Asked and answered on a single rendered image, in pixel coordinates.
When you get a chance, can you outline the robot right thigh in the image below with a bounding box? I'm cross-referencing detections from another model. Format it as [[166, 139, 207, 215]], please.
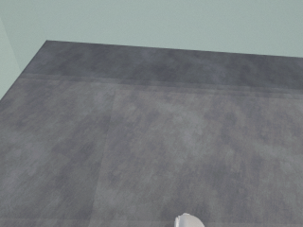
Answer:
[[174, 214, 205, 227]]

